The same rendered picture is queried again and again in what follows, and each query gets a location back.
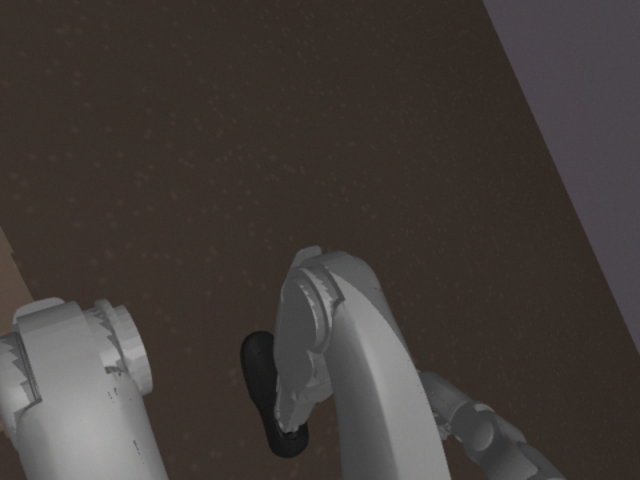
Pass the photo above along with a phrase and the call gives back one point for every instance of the right robot foot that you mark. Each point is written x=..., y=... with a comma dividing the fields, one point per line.
x=260, y=375

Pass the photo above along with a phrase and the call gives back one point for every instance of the right robot hand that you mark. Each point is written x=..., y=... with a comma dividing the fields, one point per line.
x=444, y=398

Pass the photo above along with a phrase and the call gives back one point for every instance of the right robot arm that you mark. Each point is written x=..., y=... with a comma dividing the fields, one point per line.
x=499, y=447

